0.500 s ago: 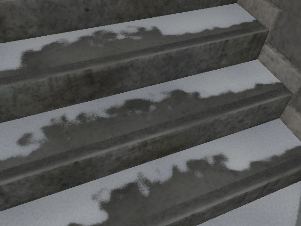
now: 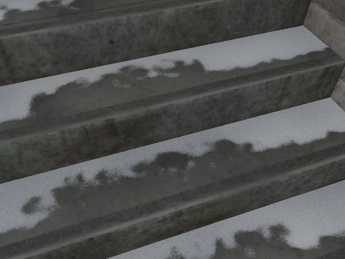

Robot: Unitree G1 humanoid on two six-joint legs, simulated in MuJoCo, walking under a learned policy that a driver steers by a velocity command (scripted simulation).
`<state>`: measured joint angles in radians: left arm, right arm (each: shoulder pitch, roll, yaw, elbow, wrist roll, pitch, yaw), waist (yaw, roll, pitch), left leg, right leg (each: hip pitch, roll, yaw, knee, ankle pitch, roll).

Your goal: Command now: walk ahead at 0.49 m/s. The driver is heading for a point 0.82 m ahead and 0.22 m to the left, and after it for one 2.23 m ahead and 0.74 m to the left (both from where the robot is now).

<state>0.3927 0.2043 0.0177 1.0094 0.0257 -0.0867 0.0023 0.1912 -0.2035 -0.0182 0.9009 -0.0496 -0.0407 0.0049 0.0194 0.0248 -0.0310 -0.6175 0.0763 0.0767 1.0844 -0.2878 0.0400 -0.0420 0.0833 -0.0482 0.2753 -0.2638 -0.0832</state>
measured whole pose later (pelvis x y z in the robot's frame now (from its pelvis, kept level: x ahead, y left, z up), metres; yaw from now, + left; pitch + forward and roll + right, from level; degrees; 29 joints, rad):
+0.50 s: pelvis +0.16 +0.02 +0.01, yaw +4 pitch +4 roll -1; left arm -0.08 0.07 -0.08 0.57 0.05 0.01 0.01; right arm 0.55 -0.10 0.02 1.14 -0.01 -0.07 -0.03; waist -0.07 -0.03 0.04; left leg -0.07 -0.04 0.00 0.24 -0.24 0.07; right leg -1.29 -0.09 -0.10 1.90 -0.48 -0.07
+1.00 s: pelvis +0.39 +0.03 +0.17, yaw +21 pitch +2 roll +0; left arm 0.52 0.13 0.03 1.08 0.05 -0.15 -0.01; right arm 0.04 -0.07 -0.01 0.65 -0.04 0.01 -0.04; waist 0.03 0.04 -0.03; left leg -1.29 -0.03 -0.07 2.25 -0.26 0.15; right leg -0.15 -0.09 -0.30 0.48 -0.35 0.00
